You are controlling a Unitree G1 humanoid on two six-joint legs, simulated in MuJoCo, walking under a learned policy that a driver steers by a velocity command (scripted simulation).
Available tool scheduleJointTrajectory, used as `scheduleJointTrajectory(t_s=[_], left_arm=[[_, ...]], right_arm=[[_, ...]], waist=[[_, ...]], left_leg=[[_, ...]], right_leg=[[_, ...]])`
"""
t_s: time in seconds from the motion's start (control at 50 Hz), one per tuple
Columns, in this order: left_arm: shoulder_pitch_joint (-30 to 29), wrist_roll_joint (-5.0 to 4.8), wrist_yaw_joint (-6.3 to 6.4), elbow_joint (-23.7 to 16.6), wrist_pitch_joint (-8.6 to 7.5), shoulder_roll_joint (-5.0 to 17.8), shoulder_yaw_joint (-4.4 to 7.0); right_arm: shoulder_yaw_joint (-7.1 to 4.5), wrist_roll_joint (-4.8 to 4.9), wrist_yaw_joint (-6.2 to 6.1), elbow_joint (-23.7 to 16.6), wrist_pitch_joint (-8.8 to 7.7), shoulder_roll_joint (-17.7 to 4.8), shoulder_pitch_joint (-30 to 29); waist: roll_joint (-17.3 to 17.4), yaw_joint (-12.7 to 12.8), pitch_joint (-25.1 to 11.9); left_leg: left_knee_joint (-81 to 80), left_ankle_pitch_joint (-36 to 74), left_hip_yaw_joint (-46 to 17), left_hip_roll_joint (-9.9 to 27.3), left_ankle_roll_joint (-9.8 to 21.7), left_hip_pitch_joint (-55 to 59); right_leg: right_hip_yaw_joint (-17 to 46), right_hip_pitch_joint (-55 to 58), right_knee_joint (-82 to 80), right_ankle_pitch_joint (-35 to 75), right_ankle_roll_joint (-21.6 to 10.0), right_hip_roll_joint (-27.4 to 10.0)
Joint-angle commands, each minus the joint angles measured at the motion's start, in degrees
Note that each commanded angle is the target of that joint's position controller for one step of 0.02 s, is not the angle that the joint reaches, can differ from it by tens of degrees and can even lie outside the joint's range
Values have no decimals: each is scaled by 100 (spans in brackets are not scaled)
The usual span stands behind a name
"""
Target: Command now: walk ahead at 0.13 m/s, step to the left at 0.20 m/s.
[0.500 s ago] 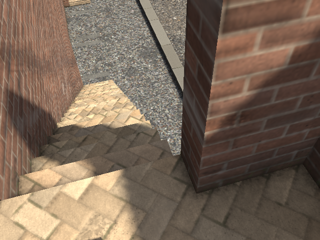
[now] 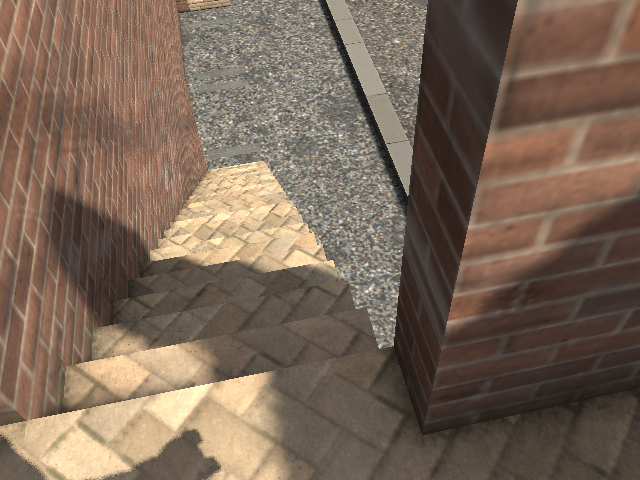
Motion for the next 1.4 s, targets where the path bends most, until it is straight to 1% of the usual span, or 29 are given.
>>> scheduleJointTrajectory(t_s=[0.02,0.08,0.12,0.2,0.22,0.24,0.26,0.3,0.36,0.44,0.5,0.52,0.54,0.56,0.58,0.62,0.68,0.78,0.88,0.92,0.96,0.98,1.0,1.02,1.06,1.2,1.22,1.24,1.4], left_arm=[[-417,13,221,-564,9,1427,289],[-385,-73,392,-609,46,1191,235],[-487,-102,414,-666,38,1254,280],[-594,-88,507,-755,53,1366,338],[-332,41,484,-820,-8,1091,236],[263,271,376,-877,-60,385,44],[464,28,339,-798,-99,617,19],[-459,19,337,-896,-45,948,124],[-927,130,484,-1045,172,745,0],[-833,27,461,-749,210,510,-248],[-259,102,364,-392,272,692,-195],[-216,214,360,-375,298,823,-142],[-266,328,386,-530,332,1414,-20],[-337,518,380,-641,278,1667,65],[-903,466,360,-694,161,1502,25],[-1550,103,309,-748,28,956,-76],[-1376,144,323,-675,19,689,-123],[-670,13,379,-287,33,1179,167],[-858,-82,345,-251,79,1490,351],[-1153,-161,337,-286,139,1555,387],[-914,-143,325,-178,208,1026,224],[-614,174,296,-327,199,369,41],[-548,-42,352,-443,115,365,51],[-725,-206,356,-405,77,763,163],[-1025,-65,418,-307,116,997,257],[-1074,-60,374,-226,50,626,66],[-1478,-104,125,-354,43,592,80],[-1520,-192,70,-481,78,818,211],[-2196,-92,-80,-674,-38,424,208]], right_arm=[[5,-248,190,-506,73,-74,-236],[6,-144,393,-631,253,-4,-354],[-55,-144,425,-655,330,-142,-484],[-407,-223,219,-238,331,-733,501],[-473,-293,108,-96,380,-967,975],[-542,-298,4,36,500,-1419,1239],[-489,-259,-94,-190,509,-1048,1123],[-378,-24,-184,-144,456,-501,497],[-405,-108,-212,-123,562,-573,35],[-451,-144,-290,-207,673,-544,183],[-421,-66,-286,-345,818,-483,281],[-356,-62,-253,-292,831,-232,495],[-275,-121,-197,-358,840,2,779],[-461,-128,-183,-384,841,-704,530],[-605,-130,-230,-323,884,-1057,647],[-641,-226,-390,-28,1042,-927,1229],[-618,-131,-412,88,1031,-636,1313],[-287,-149,-322,-293,983,41,448],[-288,-40,-167,-401,905,-165,578],[-364,-32,-87,-253,922,-240,1084],[-576,-67,-152,225,928,-601,2210],[-662,-162,-198,183,944,-1282,2266],[-627,-247,-180,66,909,-1394,2085],[-521,-159,-193,83,833,-989,1769],[-380,-38,-243,144,760,-601,1233],[-312,-199,-463,350,704,-381,1252],[-404,-9,-440,531,279,-553,2010],[-414,33,-421,550,113,-618,1724],[-324,-114,-338,936,41,-283,2353]], waist=[[-297,-227,535],[-817,-194,-196],[-1012,-235,-68],[-855,-772,-528],[-499,-888,-1015],[1189,-479,-1747],[1092,-721,-2579],[-97,-601,-1424],[206,-265,-570],[304,-329,-673],[92,-49,-872],[-222,17,-666],[-1661,-111,-615],[-1389,127,-142],[-769,-243,389],[-878,-610,586],[-931,-549,226],[-1216,-82,211],[-1622,-144,228],[-1502,-527,83],[-677,-998,-524],[1424,-686,-954],[2336,-716,-1146],[1683,-652,-795],[699,-433,-341],[577,-414,46],[-420,-803,-243],[-581,-559,94],[51,-833,447]], left_leg=[[-598,547,22,-117,-225,-854],[-1358,1666,0,-173,-237,210],[-1737,1865,-36,-254,-170,737],[-3029,1779,340,-762,236,2215],[-2726,3582,-66,-268,598,3645],[-2194,6383,-1712,1280,1737,5307],[-3036,5490,-2586,1652,2385,4930],[-3387,2279,-1771,1089,1902,3407],[-4006,1399,-1359,574,1781,1248],[-3887,1912,-1125,407,1808,1127],[-3632,177,-1116,307,1385,518],[-3043,-1071,-887,-91,905,-210],[-908,-2134,-215,-809,325,-547],[908,-2117,-577,-1090,48,-832],[1600,-1528,-1105,-1023,12,-906],[1744,-741,-1309,-894,-248,-1012],[1645,40,-1086,-856,-639,-409],[-289,348,-497,-239,-787,-445],[-1439,-21,80,-165,-452,920],[-2286,415,192,-231,-153,1747],[-3163,1096,85,-232,227,3305],[-2847,3428,-1208,934,791,4326],[-3640,3046,-2316,1459,1750,3905],[-3790,1991,-2139,1316,1744,3480],[-3663,1284,-1495,868,1247,3050],[-3983,1417,-1178,607,1666,2783],[-4616,-1536,-3185,2071,1711,3727],[-4684,-2273,-3637,2347,1610,4182],[-4432,1487,-1282,787,718,3733]], right_leg=[[1018,173,-29,5223,-611,-1616],[432,-88,-85,4282,-329,-1440],[335,-324,-141,3572,-249,-1454],[200,-257,1764,4422,-162,-1171],[122,-1243,2948,3367,29,-891],[74,-3092,5666,-2394,474,137],[431,-3291,7178,-2769,530,371],[296,-3492,6610,-1788,251,-252],[103,-2403,5473,-1518,273,-410],[-70,-1591,3269,-974,211,-302],[-214,-141,2095,543,-58,-216],[260,448,1706,406,-289,-599],[2365,262,740,381,-1036,-2478],[3849,-985,-292,-452,-1926,-3280],[3456,-1557,-375,-998,-1713,-2957],[2089,-1377,-140,-518,-938,-2054],[1031,-1050,59,746,-781,-1604],[717,-264,139,1329,-872,-1694],[619,-956,156,1462,-717,-1824],[628,-1181,353,1266,-557,-1851],[68,-1472,1914,1240,-152,-1165],[-346,-2676,4011,-2122,271,-216],[112,-3484,5627,-2705,420,306],[255,-3639,6311,-2529,274,17],[96,-3713,6074,-1642,107,-326],[-199,-3097,3756,-931,77,-247],[689,-4260,4203,-110,54,-693],[1137,-5214,4285,178,24,-709],[358,-5340,3722,1596,256,-624]])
